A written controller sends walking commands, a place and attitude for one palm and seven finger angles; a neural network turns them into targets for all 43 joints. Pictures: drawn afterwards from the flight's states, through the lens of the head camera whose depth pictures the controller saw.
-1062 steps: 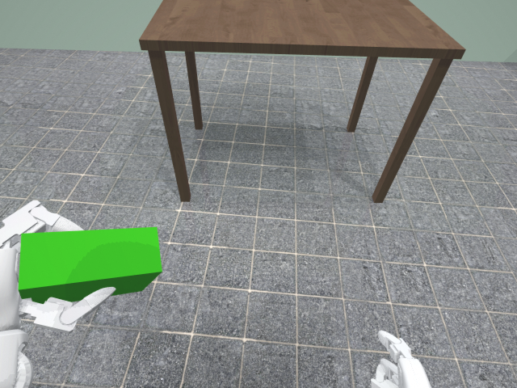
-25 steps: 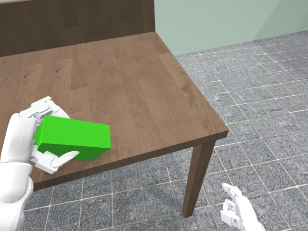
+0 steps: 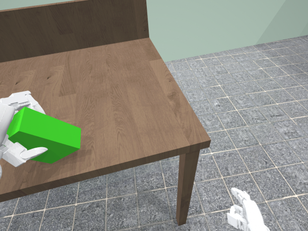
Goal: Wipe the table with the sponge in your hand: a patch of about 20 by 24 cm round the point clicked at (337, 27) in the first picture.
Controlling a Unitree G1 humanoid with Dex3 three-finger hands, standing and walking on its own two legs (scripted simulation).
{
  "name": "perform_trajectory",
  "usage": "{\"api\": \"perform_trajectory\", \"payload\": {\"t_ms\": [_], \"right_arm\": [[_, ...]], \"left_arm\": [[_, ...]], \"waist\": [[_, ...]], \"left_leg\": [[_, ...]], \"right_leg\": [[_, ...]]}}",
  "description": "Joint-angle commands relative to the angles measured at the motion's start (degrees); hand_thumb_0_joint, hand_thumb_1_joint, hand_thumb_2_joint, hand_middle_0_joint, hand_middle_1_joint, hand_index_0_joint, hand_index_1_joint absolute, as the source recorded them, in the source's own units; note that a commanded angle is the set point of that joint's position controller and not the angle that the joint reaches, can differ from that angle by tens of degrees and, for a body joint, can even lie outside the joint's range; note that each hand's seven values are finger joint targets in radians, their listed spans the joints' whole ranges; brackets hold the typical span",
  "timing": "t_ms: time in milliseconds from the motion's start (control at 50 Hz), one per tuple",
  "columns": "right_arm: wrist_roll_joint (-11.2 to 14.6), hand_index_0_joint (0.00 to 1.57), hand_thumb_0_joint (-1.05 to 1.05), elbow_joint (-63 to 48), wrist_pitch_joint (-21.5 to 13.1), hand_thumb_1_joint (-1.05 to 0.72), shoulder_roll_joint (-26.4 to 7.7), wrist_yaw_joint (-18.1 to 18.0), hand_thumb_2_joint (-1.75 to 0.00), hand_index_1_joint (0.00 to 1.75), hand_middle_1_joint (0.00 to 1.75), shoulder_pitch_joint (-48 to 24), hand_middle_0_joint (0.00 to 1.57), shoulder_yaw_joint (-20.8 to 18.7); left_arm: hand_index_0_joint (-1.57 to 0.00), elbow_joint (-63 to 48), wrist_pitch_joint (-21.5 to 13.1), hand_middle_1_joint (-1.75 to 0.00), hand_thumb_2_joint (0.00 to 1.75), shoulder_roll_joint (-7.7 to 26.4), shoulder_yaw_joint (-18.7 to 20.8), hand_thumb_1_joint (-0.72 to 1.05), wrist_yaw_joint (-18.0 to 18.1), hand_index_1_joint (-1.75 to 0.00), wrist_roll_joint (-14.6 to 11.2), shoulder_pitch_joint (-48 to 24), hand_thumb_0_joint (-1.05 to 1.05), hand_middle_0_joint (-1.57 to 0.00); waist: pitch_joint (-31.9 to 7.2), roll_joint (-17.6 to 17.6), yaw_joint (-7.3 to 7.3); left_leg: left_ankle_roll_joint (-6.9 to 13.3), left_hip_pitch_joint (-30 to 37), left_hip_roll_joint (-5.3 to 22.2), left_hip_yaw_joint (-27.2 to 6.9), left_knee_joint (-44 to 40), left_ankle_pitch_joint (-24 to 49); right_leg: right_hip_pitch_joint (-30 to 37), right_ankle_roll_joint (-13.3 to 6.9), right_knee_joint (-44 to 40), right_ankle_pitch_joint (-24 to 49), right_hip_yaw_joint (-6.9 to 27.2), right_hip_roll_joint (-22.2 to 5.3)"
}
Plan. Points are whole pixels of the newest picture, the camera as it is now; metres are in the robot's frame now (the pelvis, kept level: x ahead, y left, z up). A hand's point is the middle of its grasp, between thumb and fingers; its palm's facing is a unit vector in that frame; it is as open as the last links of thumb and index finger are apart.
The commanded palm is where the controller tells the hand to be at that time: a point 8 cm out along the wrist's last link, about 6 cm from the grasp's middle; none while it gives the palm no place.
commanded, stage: turn the palm down, sponge in hand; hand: left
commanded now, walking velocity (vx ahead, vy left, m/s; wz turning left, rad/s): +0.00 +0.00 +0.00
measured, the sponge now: (49, 141) +0.25 +0.28 +0.15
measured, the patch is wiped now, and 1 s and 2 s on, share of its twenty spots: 0.00 0.00 0.00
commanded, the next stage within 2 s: move the sponge above the wiping area in 1.36 s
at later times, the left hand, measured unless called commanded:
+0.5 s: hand (18, 126) +0.23 +0.30 +0.22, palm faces +0.23 -0.24 -0.94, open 9.4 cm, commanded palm +0.18 +0.30 +0.29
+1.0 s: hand (8, 135) +0.21 +0.32 +0.21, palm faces +0.20 -0.13 -0.97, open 9.4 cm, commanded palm +0.16 +0.33 +0.31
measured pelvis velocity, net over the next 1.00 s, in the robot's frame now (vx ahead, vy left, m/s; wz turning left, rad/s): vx -0.03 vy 0.05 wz -0.01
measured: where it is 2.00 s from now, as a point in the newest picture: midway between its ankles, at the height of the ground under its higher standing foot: outside the picture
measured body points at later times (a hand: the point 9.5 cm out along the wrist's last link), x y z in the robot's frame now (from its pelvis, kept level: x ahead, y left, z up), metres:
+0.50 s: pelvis -0.01 +0.01 +0.00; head -0.03 -0.04 +0.45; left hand +0.22 +0.31 +0.27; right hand +0.23 -0.21 -0.08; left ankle +0.04 +0.11 -0.73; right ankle -0.03 -0.04 -0.73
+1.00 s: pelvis -0.03 +0.05 +0.01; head -0.04 +0.00 +0.45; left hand +0.20 +0.32 +0.26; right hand +0.25 -0.12 -0.06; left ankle +0.04 +0.11 -0.73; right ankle -0.03 -0.04 -0.73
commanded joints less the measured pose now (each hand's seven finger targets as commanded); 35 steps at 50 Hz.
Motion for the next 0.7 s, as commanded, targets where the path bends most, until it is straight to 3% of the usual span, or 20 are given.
{"api": "perform_trajectory", "payload": {"t_ms": [0, 80, 140, 160, 180, 240, 260, 320, 340, 360, 420, 440, 460, 520, 540, 560, 600, 640, 660, 680], "right_arm": [[0.1, 0.20, 0.00, -11.8, -2.4, -0.90, -6.4, -0.6, -0.90, 0.30, 0.30, -9.9, 0.20, -2.4], [-0.1, 0.20, 0.00, -12.3, -3.2, -0.90, -6.2, -1.2, -0.90, 0.30, 0.30, -8.6, 0.20, -2.7], [0.5, 0.20, 0.00, -11.7, -3.5, -0.90, -6.2, -1.6, -0.90, 0.30, 0.30, -10.6, 0.20, -2.7], [0.0, 0.20, 0.00, -11.6, -3.3, -0.90, -6.0, -1.6, -0.90, 0.30, 0.30, -9.1, 0.20, -2.9], [0.0, 0.20, 0.00, -11.1, -3.0, -0.90, -6.4, -1.7, -0.90, 0.30, 0.30, -8.1, 0.20, -3.2], [0.9, 0.20, 0.00, -10.4, -2.7, -0.90, -6.7, -1.6, -0.90, 0.30, 0.30, -11.3, 0.20, -3.1], [0.7, 0.20, 0.00, -10.8, -2.1, -0.90, -6.9, -1.5, -0.90, 0.30, 0.30, -10.6, 0.20, -3.1], [1.4, 0.20, 0.00, -11.0, -1.2, -0.90, -7.5, -1.7, -0.90, 0.30, 0.30, -12.5, 0.20, -2.6], [2.4, 0.20, 0.00, -11.1, -1.5, -0.90, -6.7, -1.4, -0.90, 0.30, 0.30, -15.9, 0.20, -1.6], [2.3, 0.20, 0.00, -11.6, -1.3, -0.90, -6.9, -1.4, -0.90, 0.30, 0.30, -15.3, 0.20, -1.5], [2.2, 0.20, 0.00, -12.3, -1.3, -0.90, -6.5, -2.0, -0.90, 0.30, 0.30, -17.1, 0.20, -1.1], [2.7, 0.20, 0.00, -12.9, -2.2, -0.90, -5.5, -1.9, -0.90, 0.30, 0.30, -20.7, 0.20, -0.3], [2.0, 0.20, 0.00, -12.9, -2.5, -0.90, -5.5, -2.1, -0.90, 0.30, 0.30, -18.9, 0.20, -0.6], [0.8, 0.20, 0.00, -12.1, -2.7, -0.90, -5.0, -2.6, -0.90, 0.30, 0.30, -19.0, 0.20, -0.5], [1.2, 0.20, 0.00, -11.7, -3.5, -0.90, -4.8, -2.3, -0.90, 0.30, 0.30, -21.6, 0.20, -0.1], [0.5, 0.20, 0.00, -11.4, -3.5, -0.90, -4.4, -2.2, -0.90, 0.30, 0.30, -21.1, 0.20, 0.1], [0.4, 0.20, 0.00, -9.9, -3.0, -0.90, -4.6, -1.9, -0.90, 0.30, 0.30, -20.0, 0.20, -0.3], [1.1, 0.20, 0.00, -8.7, -3.0, -0.90, -4.7, -1.3, -0.90, 0.30, 0.30, -22.6, 0.20, -0.1], [1.2, 0.20, 0.00, -9.0, -2.4, -0.90, -4.7, -1.1, -0.90, 0.30, 0.30, -21.6, 0.20, -0.1], [1.1, 0.20, 0.00, -8.3, -1.9, -0.90, -5.2, -1.2, -0.90, 0.30, 0.30, -20.5, 0.20, -0.2]], "left_arm": [[-1.20, -15.4, -0.8, -1.60, 1.30, 15.6, 9.1, 0.10, 0.1, -1.60, 3.1, -7.5, 0.00, -1.20], [-1.20, -19.4, -1.6, -1.60, 1.30, 16.8, 10.0, 0.10, -0.9, -1.60, 5.0, -5.0, 0.00, -1.20], [-1.20, -19.3, -1.3, -1.60, 1.30, 20.5, 13.4, 0.10, 0.8, -1.60, 6.7, -6.6, 0.00, -1.20], [-1.20, -18.1, -0.9, -1.60, 1.30, 18.7, 12.2, 0.10, 1.5, -1.60, 7.0, -7.4, 0.00, -1.20], [-1.20, -16.7, -0.3, -1.60, 1.30, 20.6, 13.9, 0.10, 2.1, -1.60, 7.4, -7.2, 0.00, -1.20], [-1.20, -10.7, 3.4, -1.60, 1.30, 21.0, 14.0, 0.10, 3.3, -1.60, 7.9, -8.3, 0.00, -1.20], [-1.20, -10.3, 4.8, -1.60, 1.30, 18.6, 10.9, 0.10, 2.9, -1.60, 7.6, -9.4, 0.00, -1.20], [-1.20, -8.2, 8.9, -1.60, 1.30, 20.3, 8.3, 0.10, 0.6, -1.60, 9.0, -11.8, 0.00, -1.20], [-1.20, -6.5, 10.3, -1.60, 1.30, 19.1, 6.2, 0.10, -0.2, -1.60, 9.9, -12.6, 0.00, -1.20], [-1.20, -7.7, 10.8, -1.60, 1.30, 17.1, 2.6, 0.10, -1.5, -1.60, 10.8, -14.1, 0.00, -1.20], [-1.20, -11.2, 11.4, -1.60, 1.30, 18.2, -0.7, 0.10, -4.7, -1.60, 14.1, -17.1, 0.00, -1.20], [-1.20, -13.1, 11.2, -1.60, 1.30, 18.4, -1.1, 0.10, -5.1, -1.60, 15.8, -20.3, 0.00, -1.20], [-1.20, -15.0, 10.0, -1.60, 1.30, 17.9, -2.0, 0.10, -5.2, -1.60, 16.8, -21.4, 0.00, -1.20], [-1.20, -17.2, 7.4, -1.60, 1.30, 22.5, 1.7, 0.10, -4.1, -1.60, 20.2, -23.5, 0.00, -1.20], [-1.20, -17.0, 7.5, -1.60, 1.30, 25.6, 4.9, 0.10, -3.0, -1.60, 21.4, -25.0, 0.00, -1.20], [-1.20, -17.0, 6.9, -1.60, 1.30, 23.5, 3.6, 0.10, -2.1, -1.60, 21.7, -27.1, 0.00, -1.20], [-1.20, -13.5, 7.0, -1.60, 1.30, 24.3, 5.2, 0.10, -0.3, -1.60, 22.1, -27.4, 0.00, -1.20], [-1.20, -6.9, 9.9, -1.60, 1.30, 22.9, 4.9, 0.10, 0.6, -1.60, 22.0, -28.1, 0.00, -1.20], [-1.20, -8.3, 9.8, -1.60, 1.30, 18.8, 1.0, 0.10, 0.2, -1.60, 21.1, -29.3, 0.00, -1.20], [-1.20, -6.6, 10.1, -1.60, 1.30, 20.3, 2.0, 0.10, -0.1, -1.60, 21.1, -28.6, 0.00, -1.20]], "waist": [[-12.5, -1.5, -0.08], [-14.4, -3.7, -0.30], [-13.3, -1.9, 0.93], [-13.8, -1.9, 0.30], [-14.4, -2.2, 0.61], [-10.8, -2.0, 1.76], [-11.6, -2.2, 1.02], [-11.2, -2.9, 1.20], [-8.7, -2.6, 1.42], [-9.0, -2.6, 0.47], [-9.8, -3.5, 0.61], [-8.9, -1.5, 1.14], [-10.7, -1.9, 0.45], [-11.9, -1.0, 1.91], [-11.2, -0.2, 3.10], [-12.8, 0.3, 3.11], [-12.4, 2.8, 3.70], [-8.2, 3.7, 4.81], [-8.0, 2.3, 3.40], [-8.2, 1.7, 3.59]], "left_leg": [[0.7, 6.5, 0.1, -4.3, 1.9, 18.0], [1.1, 7.0, -0.4, -4.1, 3.2, 20.7], [1.1, 7.3, -1.2, -3.9, 2.7, 20.1], [0.9, 6.2, -0.5, -3.9, 2.8, 19.9], [0.8, 5.9, -0.5, -4.1, 2.4, 19.8], [0.1, 3.6, -0.6, -4.2, 2.1, 17.3], [-0.1, 2.5, 0.2, -4.4, 1.9, 16.4], [-0.1, 1.8, 0.4, -4.7, 0.3, 13.9], [-0.1, 1.9, -0.1, -4.4, 0.2, 13.1], [0.2, 2.1, 0.4, -4.5, -0.4, 12.6], [0.8, 3.4, -0.2, -5.3, -1.8, 11.1], [0.8, 4.7, -0.5, -5.2, -2.0, 10.3], [1.1, 5.8, -0.2, -5.4, -2.2, 10.6], [1.0, 7.8, -0.7, -6.6, -3.8, 10.3], [0.7, 8.2, -1.0, -7.1, -4.2, 9.3], [0.5, 8.0, -0.5, -7.2, -4.5, 9.4], [0.0, 8.6, 0.0, -7.9, -6.5, 8.0], [-0.6, 6.8, -0.1, -8.4, -7.8, 5.0], [-0.6, 7.5, 0.8, -7.8, -8.2, 4.7], [-0.6, 7.6, 0.7, -7.9, -9.1, 4.2]], "right_leg": [[1.3, 6.8, -2.8, 37.3, 12.5, -10.1], [1.4, 7.6, -1.2, 45.6, 12.5, -10.1], [0.7, 6.1, -1.4, 40.7, 13.3, -8.5], [0.9, 6.6, -1.2, 41.3, 11.8, -9.4], [1.3, 6.6, -1.0, 40.3, 11.8, -9.2], [0.9, 5.9, -1.6, 37.5, 14.2, -9.2], [1.1, 6.8, -1.6, 38.0, 13.2, -10.4], [0.6, 7.2, -1.9, 30.8, 12.6, -10.3], [-0.8, 6.3, -3.0, 27.1, 13.8, -9.3], [-1.5, 6.6, -3.5, 25.6, 12.3, -9.6], [-2.3, 6.3, -4.8, 17.0, 12.5, -9.0], [-3.9, 4.9, -6.2, 12.1, 14.2, -8.1], [-3.3, 5.0, -6.2, 11.5, 12.6, -8.2], [-2.9, 4.0, -7.5, 7.3, 13.0, -7.9], [-3.7, 2.7, -8.7, 4.1, 15.1, -7.0], [-2.0, 2.8, -8.0, 4.2, 13.4, -7.9], [-1.9, 2.5, -8.2, 2.5, 12.3, -7.6], [-3.7, 1.4, -9.5, -1.0, 13.3, -6.8], [-3.5, 2.2, -9.6, 0.0, 11.3, -7.3], [-3.5, 2.5, -9.8, -0.2, 10.9, -7.1]]}}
